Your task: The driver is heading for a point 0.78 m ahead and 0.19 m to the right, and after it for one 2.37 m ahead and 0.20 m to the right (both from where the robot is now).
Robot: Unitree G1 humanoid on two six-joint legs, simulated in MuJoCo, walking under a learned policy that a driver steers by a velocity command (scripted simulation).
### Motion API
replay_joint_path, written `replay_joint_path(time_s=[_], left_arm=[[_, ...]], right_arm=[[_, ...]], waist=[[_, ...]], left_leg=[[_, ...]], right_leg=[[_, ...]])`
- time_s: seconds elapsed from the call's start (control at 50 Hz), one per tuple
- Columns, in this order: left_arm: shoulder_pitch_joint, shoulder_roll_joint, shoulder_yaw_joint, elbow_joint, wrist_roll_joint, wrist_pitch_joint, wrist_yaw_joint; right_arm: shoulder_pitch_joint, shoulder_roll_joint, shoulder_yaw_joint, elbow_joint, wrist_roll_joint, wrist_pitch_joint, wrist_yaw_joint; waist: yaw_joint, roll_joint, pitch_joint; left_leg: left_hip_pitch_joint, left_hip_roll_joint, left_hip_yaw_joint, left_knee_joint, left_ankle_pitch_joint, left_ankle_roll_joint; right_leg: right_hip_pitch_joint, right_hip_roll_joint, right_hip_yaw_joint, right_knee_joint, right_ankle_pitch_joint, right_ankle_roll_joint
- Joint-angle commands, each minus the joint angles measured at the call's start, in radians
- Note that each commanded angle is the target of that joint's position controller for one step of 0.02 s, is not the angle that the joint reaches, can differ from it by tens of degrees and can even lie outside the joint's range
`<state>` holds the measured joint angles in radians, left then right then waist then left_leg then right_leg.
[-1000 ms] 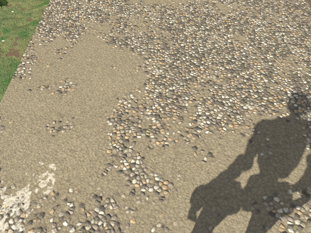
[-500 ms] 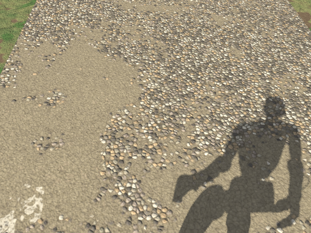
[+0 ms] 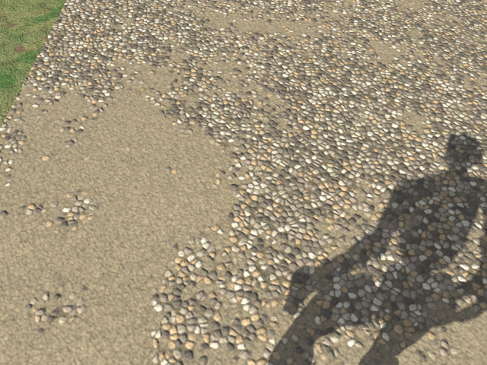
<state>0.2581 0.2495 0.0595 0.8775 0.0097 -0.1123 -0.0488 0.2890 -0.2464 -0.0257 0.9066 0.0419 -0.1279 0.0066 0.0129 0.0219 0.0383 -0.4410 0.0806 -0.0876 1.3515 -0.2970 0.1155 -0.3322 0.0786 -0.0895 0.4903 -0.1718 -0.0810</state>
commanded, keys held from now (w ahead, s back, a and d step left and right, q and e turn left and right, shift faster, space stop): w+shift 0.28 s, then w+e+shift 0.68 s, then w+q+shift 0.04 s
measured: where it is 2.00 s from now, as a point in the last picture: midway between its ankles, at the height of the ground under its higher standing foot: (332, 66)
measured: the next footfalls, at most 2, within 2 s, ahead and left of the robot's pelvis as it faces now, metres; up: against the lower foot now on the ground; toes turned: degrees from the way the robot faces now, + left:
left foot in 0.34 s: +0.56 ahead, +0.16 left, +0.00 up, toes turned +1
right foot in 0.86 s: +0.94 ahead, -0.09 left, +0.00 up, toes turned -26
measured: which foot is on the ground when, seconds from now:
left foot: up 0.00-0.32, down 0.34-0.86, up 0.88-1.00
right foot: down 0.00-0.36, up 0.38-0.84, down 0.86-1.00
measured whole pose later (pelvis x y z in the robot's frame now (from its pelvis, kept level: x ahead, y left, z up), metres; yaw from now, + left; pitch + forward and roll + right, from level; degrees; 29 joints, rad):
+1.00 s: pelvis +0.88 -0.04 -0.01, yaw -31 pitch -2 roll +1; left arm 0.45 0.25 0.07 0.82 -0.01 -0.06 -0.06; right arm 0.05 -0.21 -0.02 0.67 0.02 -0.16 0.02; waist 0.06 -0.01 0.05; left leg -0.47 0.03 -0.15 1.42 -0.34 0.06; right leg -0.34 0.18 -0.02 0.66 -0.28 -0.19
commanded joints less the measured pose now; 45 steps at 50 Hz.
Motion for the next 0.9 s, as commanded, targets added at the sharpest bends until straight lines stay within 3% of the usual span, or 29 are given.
replay_joint_path(time_s=[0.02, 0.08, 0.12, 0.18, 0.26, 0.3, 0.32, 0.34, 0.36, 0.38, 0.4, 0.42, 0.44, 0.46, 0.48, 0.5, 0.54, 0.56, 0.64, 0.7, 0.72, 0.74, 0.78, 0.8, 0.82, 0.84, 0.86, 0.88, 0.9], left_arm=[[-0.043, 0.017, -0.009, -0.031, -0.012, -0.022, -0.003], [0.0, 0.077, -0.001, -0.014, -0.014, -0.031, 0.016], [0.053, 0.087, -0.001, -0.008, -0.014, -0.035, 0.031], [0.158, 0.116, -0.001, 0.013, -0.033, -0.04, 0.045], [0.236, 0.149, 0.006, 0.041, -0.034, -0.002, 0.056], [0.231, 0.185, 0.015, 0.041, -0.009, 0.022, 0.057], [0.216, 0.197, 0.017, 0.041, 0.011, 0.037, 0.055], [0.163, 0.188, 0.008, 0.024, 0.02, 0.046, 0.055], [0.312, 0.018, -0.032, -0.012, 0.016, 0.027, 0.042], [0.366, -0.042, -0.058, 0.01, -0.043, -0.006, 0.034], [0.215, 0.09, -0.019, -0.028, -0.093, -0.017, 0.045], [0.09, 0.115, -0.013, -0.068, -0.098, -0.02, 0.055], [0.025, 0.099, -0.013, -0.09, -0.071, -0.017, 0.061], [0.052, 0.09, -0.002, -0.088, -0.057, -0.003, 0.058], [0.1, 0.065, 0.001, -0.076, -0.061, 0.021, 0.05], [0.118, 0.045, 0.004, -0.068, -0.068, 0.042, 0.045], [0.084, 0.024, 0.005, -0.089, -0.069, 0.075, 0.043], [0.053, 0.026, 0.006, -0.101, -0.063, 0.083, 0.044], [-0.06, 0.051, 0.011, -0.147, -0.05, 0.082, 0.035], [-0.159, 0.054, 0.007, -0.189, -0.048, 0.065, 0.003], [-0.165, 0.068, 0.013, -0.194, -0.054, 0.062, -0.006], [-0.182, 0.05, 0.006, -0.22, -0.051, 0.054, -0.023], [-0.152, 0.101, 0.028, -0.234, -0.061, 0.049, -0.039], [-0.07, 0.131, 0.044, -0.225, -0.07, 0.058, -0.037], [0.122, 0.197, 0.073, -0.188, -0.073, 0.079, -0.028], [0.38, 0.286, 0.117, -0.117, -0.063, 0.099, -0.009], [0.472, 0.257, 0.112, -0.058, -0.067, 0.114, 0.015], [0.352, 0.215, 0.073, -0.075, -0.023, 0.097, -0.002], [0.265, 0.166, 0.05, -0.136, 0.004, 0.06, -0.009]], right_arm=[[0.067, 0.003, -0.002, -0.068, -0.005, 0.025, 0.001], [-0.081, -0.035, 0.0, -0.127, -0.033, 0.035, -0.016], [-0.184, -0.053, -0.003, -0.155, -0.045, 0.024, -0.009], [-0.321, -0.038, 0.006, -0.192, -0.03, 0.005, 0.017], [-0.432, -0.064, 0.0, -0.247, -0.013, -0.003, 0.051], [-0.334, -0.124, -0.026, -0.244, -0.006, -0.001, 0.052], [-0.186, -0.172, -0.05, -0.219, 0.006, 0.005, 0.043], [0.063, -0.218, -0.073, -0.16, 0.01, 0.016, 0.026], [0.216, -0.336, -0.1, -0.129, -0.041, 0.017, 0.014], [0.265, -0.288, -0.093, -0.11, -0.046, 0.008, 0.03], [0.214, -0.197, -0.072, -0.097, -0.045, 0.001, 0.028], [0.144, -0.157, -0.062, -0.099, -0.045, -0.003, 0.026], [0.071, -0.139, -0.058, -0.088, -0.054, -0.009, 0.03], [0.015, -0.103, -0.051, -0.081, -0.069, -0.018, 0.03], [-0.022, -0.062, -0.042, -0.068, -0.073, -0.019, 0.032], [-0.048, -0.039, -0.039, -0.058, -0.061, -0.017, 0.034], [-0.075, -0.057, -0.046, -0.045, -0.045, -0.016, 0.032], [-0.072, -0.065, -0.049, -0.041, -0.051, -0.016, 0.028], [-0.044, -0.097, -0.051, -0.045, -0.07, -0.012, -0.001], [0.031, -0.144, -0.056, -0.037, -0.069, -0.002, -0.023], [0.038, -0.144, -0.052, -0.042, -0.074, 0.008, -0.03], [0.022, -0.189, -0.06, -0.054, -0.064, 0.014, -0.038], [0.036, -0.232, -0.069, -0.065, -0.064, 0.039, -0.058], [0.015, -0.27, -0.08, -0.079, -0.061, 0.053, -0.068], [-0.055, -0.301, -0.092, -0.104, -0.05, 0.061, -0.063], [-0.135, -0.291, -0.091, -0.141, -0.036, 0.053, -0.045], [-0.219, -0.165, -0.06, -0.149, -0.016, 0.03, -0.014], [-0.126, 0.043, -0.006, -0.217, -0.03, -0.022, 0.01], [-0.079, 0.019, 0.007, -0.295, -0.009, -0.069, 0.023]], waist=[[-0.086, -0.067, -0.004], [-0.07, -0.055, 0.101], [-0.033, -0.029, 0.112], [0.026, -0.01, 0.111], [0.044, -0.039, 0.141], [-0.029, -0.112, 0.04], [-0.119, -0.157, -0.062], [-0.257, -0.169, -0.192], [-0.183, 0.095, -0.424], [-0.162, 0.312, -0.615], [-0.185, 0.25, -0.425], [-0.176, 0.139, -0.266], [-0.135, 0.01, -0.161], [-0.072, 0.03, -0.127], [-0.031, 0.055, -0.103], [-0.013, 0.066, -0.069], [0.006, 0.062, 0.013], [0.005, 0.046, 0.045], [-0.006, -0.002, 0.125], [-0.043, -0.049, 0.155], [-0.041, -0.05, 0.138], [-0.02, -0.014, 0.143], [0.019, 0.033, 0.076], [0.081, 0.083, 0.016], [0.194, 0.124, -0.064], [0.307, 0.106, -0.171], [0.337, -0.102, -0.077], [0.103, -0.425, -0.046], [0.038, -0.38, -0.227]], left_leg=[[-0.207, 0.113, -0.039, -0.036, -0.002, -0.015], [-0.316, 0.133, -0.002, -0.2, 0.19, -0.069], [-0.289, 0.113, 0.037, -0.4, 0.384, -0.082], [-0.144, 0.054, 0.098, -0.658, 0.593, -0.079], [-0.228, 0.003, 0.11, -0.85, 0.477, -0.057], [-0.113, -0.06, 0.133, -0.822, 0.326, -0.025], [0.049, -0.092, 0.14, -0.793, 0.246, 0.0], [0.387, -0.062, 0.112, -0.745, 0.205, 0.017], [0.883, 0.225, -0.318, -0.741, -0.13, 0.127], [1.022, 0.339, -0.762, -1.004, -0.59, 0.174], [0.899, 0.313, -0.706, -1.1, -0.565, 0.091], [0.747, 0.291, -0.527, -1.084, -0.392, 0.05], [0.562, 0.261, -0.382, -1.098, -0.204, 0.032], [0.431, 0.235, -0.279, -1.107, -0.103, 0.023], [0.347, 0.207, -0.19, -1.128, -0.057, 0.01], [0.305, 0.18, -0.095, -1.149, -0.008, -0.006], [0.235, 0.175, 0.035, -1.189, 0.09, -0.024], [0.222, 0.16, 0.092, -1.202, 0.14, -0.033], [0.254, 0.112, 0.262, -1.256, 0.273, -0.047], [0.406, 0.131, 0.329, -1.249, 0.449, -0.08], [0.47, 0.113, 0.365, -1.229, 0.603, -0.111], [0.462, 0.137, 0.396, -1.187, 0.779, -0.125], [0.535, 0.137, 0.417, -1.042, 1.243, -0.132], [0.539, 0.159, 0.409, -0.926, 1.418, -0.118], [0.496, 0.184, 0.39, -0.721, 1.555, -0.091], [0.345, 0.161, 0.343, -0.421, 1.452, -0.063], [0.12, -0.033, 0.341, 0.062, 0.499, -0.087], [-0.246, -0.188, 0.152, 0.381, -0.299, -0.091], [-0.426, -0.192, -0.047, 0.415, -0.27, -0.046]], right_leg=[[0.045, -0.283, 0.393, -0.353, -0.243, -0.181], [-0.038, -0.258, 0.295, -0.421, -0.136, -0.18], [-0.033, -0.214, 0.201, -0.421, -0.009, -0.152], [0.02, -0.211, 0.13, -0.467, 0.041, -0.124], [0.369, -0.296, 0.112, -0.409, 0.239, -0.102], [0.495, -0.33, 0.124, -0.236, 0.688, -0.079], [0.504, -0.322, 0.126, -0.057, 0.879, -0.072], [0.314, -0.283, 0.103, 0.246, 0.84, -0.041], [-0.125, -0.147, 0.113, 0.706, 0.383, 0.0], [-0.3, -0.044, 0.248, 0.936, -0.255, 0.003], [-0.412, -0.095, 0.26, 1.0, -0.226, -0.027], [-0.462, -0.138, 0.233, 0.999, -0.174, -0.028], [-0.428, -0.185, 0.222, 0.939, -0.115, -0.028], [-0.357, -0.232, 0.239, 0.884, -0.057, -0.027], [-0.295, -0.26, 0.244, 0.862, -0.033, -0.024], [-0.283, -0.272, 0.236, 0.847, -0.028, -0.026], [-0.334, -0.293, 0.218, 0.824, -0.004, -0.017], [-0.37, -0.29, 0.215, 0.804, 0.048, -0.013], [-0.452, -0.244, 0.148, 0.597, 0.261, -0.003], [-0.509, -0.213, 0.072, 0.445, 0.34, -0.026], [-0.497, -0.177, 0.028, 0.418, 0.337, -0.043], [-0.433, -0.176, -0.012, 0.33, 0.328, -0.056], [-0.276, -0.081, -0.135, 0.307, 0.275, -0.068], [-0.153, -0.045, -0.152, 0.329, 0.205, -0.077], [0.052, -0.026, -0.131, 0.364, 0.115, -0.107], [0.382, -0.03, -0.042, 0.312, 0.093, -0.148], [0.481, -0.073, 0.077, 0.162, 0.12, -0.189], [0.57, -0.11, 0.427, 0.148, 0.155, -0.284], [0.647, -0.273, 0.882, -0.101, -0.259, -0.418]])
Velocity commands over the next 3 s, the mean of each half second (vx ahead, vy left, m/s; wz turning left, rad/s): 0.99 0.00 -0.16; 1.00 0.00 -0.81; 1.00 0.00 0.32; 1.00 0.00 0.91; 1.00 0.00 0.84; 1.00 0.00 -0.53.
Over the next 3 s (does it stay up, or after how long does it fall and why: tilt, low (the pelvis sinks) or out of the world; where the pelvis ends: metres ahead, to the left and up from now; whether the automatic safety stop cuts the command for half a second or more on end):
stays up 2.68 -0.05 0.01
